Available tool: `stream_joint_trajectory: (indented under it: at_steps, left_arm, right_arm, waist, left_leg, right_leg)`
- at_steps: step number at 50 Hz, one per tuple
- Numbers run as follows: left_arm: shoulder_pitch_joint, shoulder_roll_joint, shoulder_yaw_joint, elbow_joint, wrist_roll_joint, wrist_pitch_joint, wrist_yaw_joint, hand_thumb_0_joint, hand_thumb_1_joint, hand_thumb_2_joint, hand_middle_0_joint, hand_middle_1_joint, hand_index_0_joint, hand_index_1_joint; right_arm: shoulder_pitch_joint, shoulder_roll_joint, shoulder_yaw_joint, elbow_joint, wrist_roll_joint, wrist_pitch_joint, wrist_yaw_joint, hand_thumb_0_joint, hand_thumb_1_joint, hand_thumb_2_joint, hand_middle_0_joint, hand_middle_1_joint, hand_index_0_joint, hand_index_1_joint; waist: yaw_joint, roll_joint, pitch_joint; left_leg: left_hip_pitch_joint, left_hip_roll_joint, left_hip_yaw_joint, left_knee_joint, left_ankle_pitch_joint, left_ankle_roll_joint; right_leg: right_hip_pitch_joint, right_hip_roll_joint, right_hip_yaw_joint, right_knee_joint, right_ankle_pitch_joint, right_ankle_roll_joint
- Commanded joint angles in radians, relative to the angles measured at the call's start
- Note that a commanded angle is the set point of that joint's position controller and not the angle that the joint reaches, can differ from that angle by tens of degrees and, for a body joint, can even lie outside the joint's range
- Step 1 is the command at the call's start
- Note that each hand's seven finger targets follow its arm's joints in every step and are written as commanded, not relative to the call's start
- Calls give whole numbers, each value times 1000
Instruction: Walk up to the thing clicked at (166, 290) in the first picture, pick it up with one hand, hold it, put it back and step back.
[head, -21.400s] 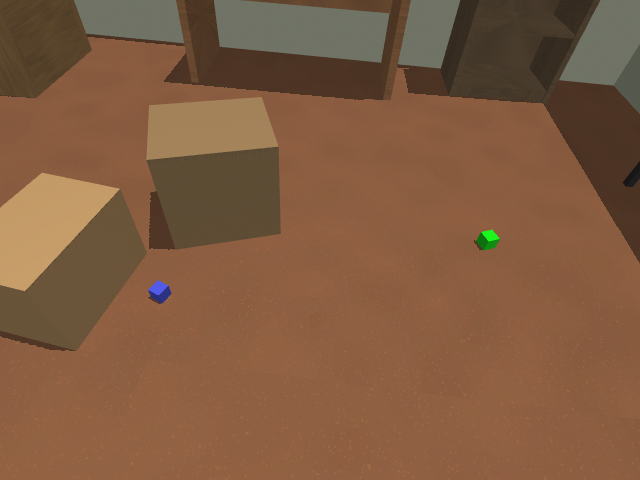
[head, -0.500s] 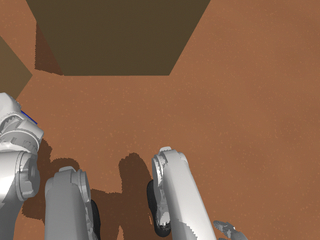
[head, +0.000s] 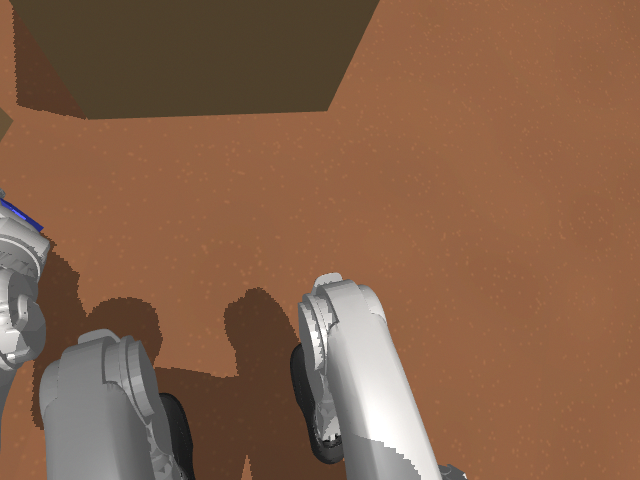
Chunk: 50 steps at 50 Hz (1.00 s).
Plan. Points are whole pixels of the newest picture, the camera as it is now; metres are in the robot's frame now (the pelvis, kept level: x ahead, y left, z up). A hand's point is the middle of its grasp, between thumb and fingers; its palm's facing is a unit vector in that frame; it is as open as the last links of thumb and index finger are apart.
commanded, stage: crouch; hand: left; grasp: from above
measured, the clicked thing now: (2, 226) +0.48 +0.27 -0.19
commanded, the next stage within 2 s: lower in 0.04 s
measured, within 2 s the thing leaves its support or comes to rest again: rests again in 1.62 s
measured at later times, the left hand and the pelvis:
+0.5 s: hand (16, 240) +0.47 +0.26 -0.21, palm faces -0.31 -0.30 -0.90, open 7.9 cm; pelvis +0.00 +0.00 -0.02, yaw -2 degrees
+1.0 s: hand (39, 242) +0.48 +0.25 -0.26, palm faces -0.32 -0.31 -0.90, open 7.8 cm; pelvis +0.00 +0.01 -0.03, yaw -5 degrees
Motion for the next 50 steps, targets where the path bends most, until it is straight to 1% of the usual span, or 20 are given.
stream_joint_trajectory:
  at_steps: [1,5,12,16,20,21,22,24,26,29,34,38,39,42,45,46,47,48,49,50]
  left_arm:
    - [-360,277,-27,-164,27,-12,47,0,791,356,-1216,-363,-1230,-347]
    - [-328,292,-8,-124,26,-14,48,0,802,355,-1229,-344,-1241,-331]
    - [-331,258,-55,-84,50,-34,26,0,726,363,-1199,-337,-1201,-334]
    - [-341,261,-47,-49,54,-48,53,0,766,354,-1224,-346,-1231,-338]
    - [-416,266,-51,-36,71,-68,91,0,769,333,-1221,-341,-1230,-331]
    - [-424,297,-37,-82,73,-76,104,0,765,359,-1226,-337,-1228,-334]
    - [-405,269,-45,5,75,-68,113,0,786,353,-1244,-335,-1247,-331]
    - [-436,337,-13,-64,81,-79,137,0,792,376,-1247,-342,-1247,-340]
    - [-415,299,-23,-11,74,-73,147,0,828,389,-1278,-331,-1276,-332]
    - [-410,343,2,-1,72,-74,164,0,767,396,-1235,-286,-1224,-296]
    - [-359,361,-15,43,75,-78,145,0,749,363,-1199,-289,-1198,-289]
    - [-325,410,15,19,68,-90,151,0,758,361,-1219,-274,-1213,-278]
    - [-318,448,47,9,74,-94,158,0,762,352,-1208,-289,-1209,-286]
    - [-295,412,22,44,73,-96,160,0,765,328,-1200,-289,-1207,-280]
    - [-308,438,26,35,66,-104,166,0,765,348,-1213,-273,-1212,-272]
    - [-307,394,-10,64,64,-103,159,0,757,361,-1209,-280,-1206,-280]
    - [-322,465,43,9,65,-113,168,0,752,348,-1201,-271,-1200,-270]
    - [-314,412,1,44,61,-112,165,0,766,338,-1218,-256,-1215,-257]
    - [-341,461,35,31,62,-118,173,0,778,328,-1219,-259,-1221,-255]
    - [-324,481,51,14,65,-122,179,0,784,354,-1228,-274,-1226,-273]
  right_arm:
    - [250,-223,-53,7,8,-14,9,0,-912,-902,200,300,199,300]
    - [262,-230,-54,8,10,-11,14,0,-915,-903,200,300,200,300]
    - [268,-240,-37,19,3,-26,27,0,-916,-902,199,300,199,300]
    - [265,-251,-27,21,-9,-37,36,0,-917,-902,199,300,199,300]
    - [273,-258,-17,28,-22,-47,48,0,-917,-902,199,300,199,300]
    - [272,-266,-16,26,-19,-46,50,0,-916,-903,199,300,199,300]
    - [268,-259,-9,29,-30,-48,56,0,-919,-904,199,300,199,300]
    - [275,-276,-7,29,-28,-46,61,0,-918,-904,199,300,199,300]
    - [271,-265,1,29,-41,-48,71,0,-917,-903,199,300,199,300]
    - [267,-287,3,25,-47,-45,83,0,-906,-899,200,300,200,300]
    - [264,-295,34,16,-53,-45,102,0,-905,-898,200,300,200,300]
    - [256,-321,41,-1,-56,-51,115,0,-907,-899,200,300,200,300]
    - [261,-329,43,-20,-57,-53,117,0,-907,-899,200,300,200,300]
    - [263,-323,55,-19,-64,-55,129,0,-908,-899,200,301,200,301]
    - [252,-329,62,-27,-61,-59,132,0,-908,-900,200,300,200,300]
    - [259,-325,72,-23,-65,-63,136,0,-909,-901,200,301,200,301]
    - [268,-341,63,-26,-63,-67,134,0,-907,-900,200,300,200,300]
    - [260,-329,75,-31,-63,-65,137,0,-908,-901,200,301,200,301]
    - [275,-342,74,-30,-71,-71,138,0,-907,-899,200,300,200,300]
    - [280,-351,69,-19,-67,-72,139,0,-908,-901,200,301,200,301]
  waist:
    - [-25,208,-774]
    - [-25,177,-750]
    - [-59,180,-663]
    - [-58,212,-643]
    - [-93,259,-619]
    - [-71,295,-664]
    - [-97,267,-622]
    - [-78,309,-678]
    - [-97,303,-651]
    - [-92,317,-655]
    - [-119,261,-610]
    - [-109,277,-607]
    - [-113,270,-613]
    - [-126,274,-592]
    - [-125,272,-596]
    - [-149,269,-565]
    - [-138,286,-600]
    - [-140,297,-577]
    - [-165,273,-565]
    - [-144,307,-583]
  left_leg:
    - [439,-24,86,-215,181,29]
    - [387,-27,88,-195,195,36]
    - [388,-25,60,-172,181,33]
    - [409,-24,42,-175,179,23]
    - [445,-19,31,-163,149,17]
    - [454,-18,35,-164,171,14]
    - [437,-19,39,-142,163,16]
    - [453,-19,46,-141,195,14]
    - [443,-18,46,-132,191,13]
    - [443,-13,39,-127,197,11]
    - [390,-15,34,-96,208,26]
    - [390,-12,18,-110,212,26]
    - [404,-10,13,-110,232,24]
    - [396,-10,14,-100,219,24]
    - [364,-8,11,-91,203,28]
    - [372,-7,10,-81,200,27]
    - [393,-4,8,-90,223,25]
    - [396,-3,6,-89,223,22]
    - [392,-1,2,-75,225,24]
    - [409,-2,3,-87,243,19]
  right_leg:
    - [480,30,-75,-240,151,-31]
    - [492,30,-73,-232,171,-27]
    - [411,35,-94,-205,157,-34]
    - [367,30,-108,-177,156,-40]
    - [320,33,-125,-163,141,-45]
    - [345,35,-123,-159,156,-46]
    - [333,35,-127,-155,156,-45]
    - [368,36,-122,-159,182,-43]
    - [364,37,-129,-151,180,-42]
    - [373,38,-135,-147,187,-41]
    - [407,44,-141,-147,207,-32]
    - [421,47,-152,-143,214,-33]
    - [438,44,-155,-141,232,-32]
    - [433,52,-159,-142,224,-33]
    - [440,56,-159,-144,215,-31]
    - [428,56,-165,-140,218,-30]
    - [449,57,-167,-147,232,-30]
    - [444,58,-166,-142,235,-33]
    - [450,55,-175,-140,244,-29]
    - [461,56,-170,-142,257,-32]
